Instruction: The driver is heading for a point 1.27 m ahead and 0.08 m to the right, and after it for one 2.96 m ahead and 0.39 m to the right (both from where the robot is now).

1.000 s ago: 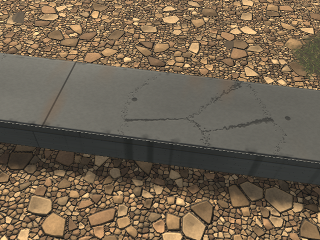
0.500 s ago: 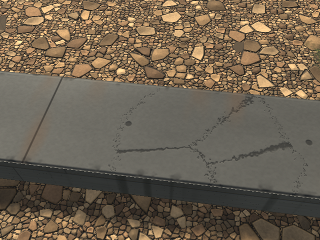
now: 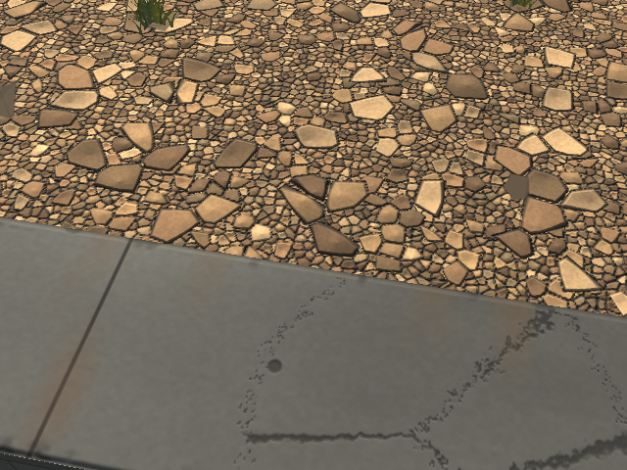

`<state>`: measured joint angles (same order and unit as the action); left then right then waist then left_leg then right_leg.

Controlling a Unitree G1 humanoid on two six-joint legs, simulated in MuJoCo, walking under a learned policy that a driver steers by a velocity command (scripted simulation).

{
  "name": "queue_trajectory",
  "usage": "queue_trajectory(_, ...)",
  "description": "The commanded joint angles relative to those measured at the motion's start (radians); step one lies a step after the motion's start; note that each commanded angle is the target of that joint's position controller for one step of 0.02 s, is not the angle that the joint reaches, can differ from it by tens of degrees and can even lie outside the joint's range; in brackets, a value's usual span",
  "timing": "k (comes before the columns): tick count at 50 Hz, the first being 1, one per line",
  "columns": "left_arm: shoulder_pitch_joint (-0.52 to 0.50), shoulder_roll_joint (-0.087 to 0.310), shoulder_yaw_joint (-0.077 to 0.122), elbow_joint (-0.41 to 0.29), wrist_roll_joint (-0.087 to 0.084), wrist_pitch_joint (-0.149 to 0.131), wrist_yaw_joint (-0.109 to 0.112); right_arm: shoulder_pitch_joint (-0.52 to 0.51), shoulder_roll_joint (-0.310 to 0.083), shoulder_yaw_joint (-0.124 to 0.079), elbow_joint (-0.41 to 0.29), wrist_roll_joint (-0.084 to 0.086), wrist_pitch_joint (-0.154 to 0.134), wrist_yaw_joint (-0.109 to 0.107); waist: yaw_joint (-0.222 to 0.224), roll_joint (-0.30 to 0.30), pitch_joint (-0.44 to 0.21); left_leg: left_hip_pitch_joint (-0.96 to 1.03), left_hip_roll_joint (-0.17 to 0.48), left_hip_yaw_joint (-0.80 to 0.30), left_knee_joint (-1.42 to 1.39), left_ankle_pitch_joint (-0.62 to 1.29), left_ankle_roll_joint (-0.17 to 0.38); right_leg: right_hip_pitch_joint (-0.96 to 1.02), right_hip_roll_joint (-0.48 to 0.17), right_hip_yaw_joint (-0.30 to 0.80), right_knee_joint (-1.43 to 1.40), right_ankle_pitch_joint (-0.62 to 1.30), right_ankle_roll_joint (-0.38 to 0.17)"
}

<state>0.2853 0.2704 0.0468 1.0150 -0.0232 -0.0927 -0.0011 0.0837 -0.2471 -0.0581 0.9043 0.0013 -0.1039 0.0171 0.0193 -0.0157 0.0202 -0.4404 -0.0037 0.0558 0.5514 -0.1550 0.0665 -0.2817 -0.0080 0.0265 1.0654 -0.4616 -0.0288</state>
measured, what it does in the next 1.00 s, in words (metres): climbs: right foot 0.17 m higher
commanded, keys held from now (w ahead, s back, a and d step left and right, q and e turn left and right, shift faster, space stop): w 0.14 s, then no key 0.86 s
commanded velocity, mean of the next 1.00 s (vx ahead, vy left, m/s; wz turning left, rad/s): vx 0.19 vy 0.00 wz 0.00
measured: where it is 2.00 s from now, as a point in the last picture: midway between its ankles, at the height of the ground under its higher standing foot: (320, 371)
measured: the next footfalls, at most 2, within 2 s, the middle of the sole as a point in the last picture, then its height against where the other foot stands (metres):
right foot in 0.48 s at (402, 452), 0.17 m higher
left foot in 1.02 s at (283, 446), level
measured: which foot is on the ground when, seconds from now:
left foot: down 0.00-0.48, up 0.50-1.00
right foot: up 0.00-0.46, down 0.48-1.00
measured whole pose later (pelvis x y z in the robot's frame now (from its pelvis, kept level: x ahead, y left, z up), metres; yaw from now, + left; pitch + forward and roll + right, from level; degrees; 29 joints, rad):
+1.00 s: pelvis +0.36 -0.07 +0.17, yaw +0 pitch +1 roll -1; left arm 0.24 0.16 0.00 0.94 0.01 -0.03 0.04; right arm 0.30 -0.19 0.00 0.91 -0.01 0.02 -0.04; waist 0.02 0.02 -0.06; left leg -0.41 0.06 -0.01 0.62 -0.22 -0.01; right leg -0.34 0.04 -0.13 0.48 -0.17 -0.09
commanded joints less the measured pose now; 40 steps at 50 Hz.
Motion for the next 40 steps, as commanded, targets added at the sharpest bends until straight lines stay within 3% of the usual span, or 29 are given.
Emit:
queue_trajectory(1, -0.078, 0.104, 0.018, -0.090, -0.007, -0.032, -0.002, 0.127, -0.115, -0.021, -0.009, -0.003, 0.001, -0.002, -0.065, 0.065, -0.111, 0.439, 0.299, -0.431, -0.313, -0.071, 0.174, -0.485, -0.104, 0.037, 0.240, 0.108, -0.029)
queue_trajectory(2, -0.077, 0.094, 0.024, -0.088, 0.006, -0.016, 0.006, 0.093, -0.096, -0.013, -0.010, -0.012, -0.001, -0.003, -0.033, 0.081, -0.074, 0.338, 0.262, -0.360, -0.349, -0.005, 0.158, -0.425, -0.131, 0.038, 0.194, 0.162, -0.025)
queue_trajectory(4, -0.019, 0.042, 0.019, -0.071, 0.012, 0.010, 0.006, 0.138, -0.089, -0.009, 0.024, -0.018, 0.001, -0.002, -0.007, 0.116, -0.077, 0.283, 0.240, -0.290, -0.378, 0.133, 0.171, -0.383, -0.128, 0.015, 0.247, 0.199, -0.012)
queue_trajectory(7, -0.029, 0.010, 0.016, -0.077, 0.006, 0.037, 0.002, 0.234, -0.091, -0.003, 0.063, -0.011, 0.012, -0.005, -0.005, 0.092, -0.044, 0.313, 0.241, -0.230, -0.368, 0.213, 0.195, -0.570, -0.129, -0.007, 0.397, 0.211, 0.023)
queue_trajectory(8, -0.023, -0.037, 0.007, -0.061, -0.001, 0.051, 0.006, 0.314, -0.062, 0.008, 0.100, -0.018, 0.025, -0.008, -0.031, 0.150, -0.036, 0.337, 0.265, -0.245, -0.355, 0.231, 0.222, -0.679, -0.095, -0.060, 0.675, 0.112, 0.046)
queue_trajectory(9, -0.038, -0.043, 0.002, -0.080, -0.012, 0.057, 0.009, 0.333, -0.050, 0.019, 0.107, -0.016, 0.038, -0.012, -0.024, 0.128, 0.001, 0.336, 0.276, -0.243, -0.342, 0.200, 0.222, -0.796, -0.104, -0.039, 0.798, 0.062, 0.055)
queue_trajectory(11, -0.107, -0.060, -0.013, -0.121, -0.019, 0.053, 0.014, 0.368, -0.034, 0.034, 0.119, -0.018, 0.060, -0.023, -0.034, 0.087, 0.059, 0.352, 0.283, -0.238, -0.318, 0.194, 0.203, -0.967, -0.105, -0.030, 0.920, 0.008, 0.061)
queue_trajectory(12, -0.145, -0.096, -0.027, -0.135, -0.021, 0.051, 0.013, 0.439, -0.026, 0.041, 0.147, -0.026, 0.075, -0.027, -0.066, 0.121, 0.063, 0.438, 0.307, -0.262, -0.289, 0.220, 0.194, -1.112, -0.079, -0.042, 1.116, -0.052, 0.059)
queue_trajectory(14, -0.220, -0.134, -0.057, -0.200, -0.032, 0.037, 0.011, 0.504, -0.031, 0.048, 0.168, -0.031, 0.096, -0.040, -0.094, 0.089, 0.092, 0.541, 0.345, -0.271, -0.253, 0.217, 0.168, -1.326, -0.056, 0.015, 1.226, -0.112, 0.043)
queue_trajectory(16, -0.308, -0.157, -0.088, -0.282, -0.025, 0.021, 0.006, 0.505, -0.033, 0.053, 0.164, -0.034, 0.105, -0.059, -0.090, 0.046, 0.120, 0.538, 0.336, -0.220, -0.251, 0.226, 0.122, -1.397, -0.054, 0.027, 1.130, -0.101, 0.035)
queue_trajectory(17, -0.406, -0.164, -0.115, -0.380, -0.006, 0.012, 0.001, 0.420, -0.042, 0.062, 0.134, -0.017, 0.113, -0.070, -0.056, 0.033, 0.130, 0.366, 0.262, -0.124, -0.299, 0.226, 0.074, -1.273, -0.076, -0.038, 0.883, -0.025, 0.041)
queue_trajectory(18, -0.438, -0.149, -0.120, -0.423, 0.019, 0.002, -0.003, 0.381, -0.037, 0.067, 0.111, -0.021, 0.111, -0.078, -0.048, 0.019, 0.092, 0.223, 0.219, -0.080, -0.351, 0.290, 0.069, -1.074, -0.092, -0.112, 0.679, 0.090, 0.053)
queue_trajectory(19, -0.431, -0.167, -0.136, -0.453, 0.048, 0.003, -0.008, 0.356, -0.067, 0.056, 0.090, -0.014, 0.109, -0.083, -0.014, 0.022, -0.013, 0.019, 0.223, -0.045, -0.510, 0.399, 0.087, -0.624, -0.110, -0.160, 0.418, 0.211, 0.021)
queue_trajectory(20, -0.415, -0.135, -0.121, -0.448, 0.043, 0.009, 0.000, 0.412, -0.099, 0.039, 0.112, 0.004, 0.103, -0.077, -0.022, 0.082, -0.069, 0.040, 0.204, -0.038, -0.548, 0.494, 0.100, -0.416, -0.062, -0.218, 0.313, 0.250, 0.014)
queue_trajectory(21, -0.317, -0.114, -0.099, -0.410, 0.024, 0.011, 0.000, 0.407, -0.146, 0.031, 0.124, 0.017, 0.092, -0.064, 0.025, 0.186, -0.138, 0.175, 0.217, -0.001, -0.469, 0.896, 0.109, -0.312, -0.011, -0.244, 0.303, 0.184, -0.016)
queue_trajectory(22, -0.194, -0.076, -0.081, -0.384, 0.017, 0.009, -0.005, 0.416, -0.184, 0.026, 0.142, 0.017, 0.090, -0.053, 0.099, 0.272, -0.213, 0.348, 0.232, 0.019, -0.353, 1.398, 0.091, -0.253, 0.041, -0.247, 0.268, 0.186, -0.053)
queue_trajectory(23, -0.080, -0.018, -0.062, -0.356, 0.024, 0.008, -0.017, 0.389, -0.187, 0.028, 0.142, 0.030, 0.091, -0.047, 0.173, 0.317, -0.264, 0.554, 0.234, 0.009, -0.216, 1.626, 0.054, -0.232, 0.063, -0.200, 0.066, 0.184, -0.091)
queue_trajectory(24, -0.026, 0.075, -0.034, -0.322, 0.032, 0.013, -0.034, 0.413, -0.155, 0.030, 0.148, 0.023, 0.086, -0.042, 0.182, 0.281, -0.289, 0.593, 0.208, -0.019, -0.037, 1.613, 0.020, -0.158, 0.035, -0.051, -0.044, 0.354, -0.136)
queue_trajectory(25, 0.077, 0.178, -0.001, -0.278, 0.077, 0.025, -0.035, 0.507, -0.079, 0.040, 0.132, 0.004, 0.070, -0.032, 0.134, -0.100, -0.452, 0.333, 0.085, -0.051, 0.269, 1.057, -0.047, 0.161, -0.177, 0.356, -0.213, 0.711, -0.293)
queue_trajectory(26, 0.159, 0.177, 0.003, -0.228, 0.106, 0.057, -0.017, 0.530, -0.007, 0.048, 0.166, -0.016, 0.056, -0.001, 0.120, -0.349, -0.572, 0.199, -0.149, -0.186, 0.638, -0.164, -0.090, 0.284, -0.324, 0.792, -0.606, 0.841, -0.396)
queue_trajectory(27, 0.056, 0.121, -0.008, -0.253, 0.106, 0.055, -0.009, 0.535, 0.020, 0.037, 0.180, 0.011, 0.045, 0.029, 0.067, -0.192, -0.523, 0.109, -0.167, -0.355, 0.991, -0.275, -0.094, 0.151, -0.364, 0.838, -0.644, 0.633, -0.370)
queue_trajectory(28, -0.069, 0.072, -0.019, -0.257, 0.055, 0.054, -0.013, 0.404, 0.047, 0.039, 0.123, 0.017, 0.067, 0.032, 0.038, -0.085, -0.340, -0.003, -0.153, -0.280, 1.122, -0.308, -0.084, -0.033, -0.338, 0.714, -0.641, 0.420, -0.311)
queue_trajectory(29, -0.143, -0.014, -0.040, -0.233, 0.009, 0.046, -0.020, 0.300, 0.066, 0.045, 0.063, 0.005, 0.094, 0.012, 0.002, 0.004, -0.125, -0.125, -0.094, -0.207, 1.123, -0.327, -0.054, -0.215, -0.286, 0.525, -0.602, 0.224, -0.226)
queue_trajectory(30, -0.179, -0.064, -0.047, -0.204, 0.009, 0.035, -0.025, 0.246, 0.039, 0.039, 0.016, 0.003, 0.113, -0.017, -0.025, 0.058, -0.026, -0.156, -0.041, -0.175, 1.116, -0.292, -0.028, -0.338, -0.238, 0.363, -0.578, 0.098, -0.164)
queue_trajectory(32, -0.167, -0.107, -0.051, -0.152, 0.046, 0.018, -0.027, 0.258, 0.021, 0.038, -0.020, 0.015, 0.119, -0.038, -0.063, 0.011, 0.004, -0.154, -0.033, -0.193, 1.085, -0.180, 0.017, -0.368, -0.164, 0.205, -0.602, 0.085, -0.135)
queue_trajectory(34, -0.102, -0.100, -0.050, -0.112, 0.056, 0.003, -0.014, 0.297, 0.023, 0.039, -0.022, 0.018, 0.113, -0.052, -0.060, -0.068, -0.015, -0.239, -0.063, -0.211, 1.159, -0.117, 0.038, -0.261, -0.188, 0.198, -0.660, 0.201, -0.163)
queue_trajectory(36, -0.080, -0.062, -0.044, -0.109, 0.052, 0.001, 0.001, 0.301, -0.007, 0.033, -0.040, 0.019, 0.112, -0.057, -0.074, -0.062, -0.044, -0.293, -0.061, -0.241, 1.112, -0.070, 0.033, -0.194, -0.178, 0.162, -0.713, 0.212, -0.164)
queue_trajectory(37, -0.071, -0.044, -0.041, -0.107, 0.046, 0.009, 0.011, 0.270, -0.013, 0.041, -0.079, 0.000, 0.104, -0.055, -0.079, -0.058, -0.049, -0.331, -0.040, -0.254, 0.996, -0.011, 0.017, -0.145, -0.160, 0.115, -0.719, 0.248, -0.144)
queue_trajectory(40, -0.052, -0.020, -0.038, -0.123, 0.047, 0.026, 0.042, 0.239, -0.045, 0.031, -0.098, -0.006, 0.109, -0.058, -0.067, -0.058, -0.085, -0.319, -0.020, -0.224, 0.834, 0.055, -0.053, -0.087, -0.162, 0.087, -0.761, 0.242, -0.173)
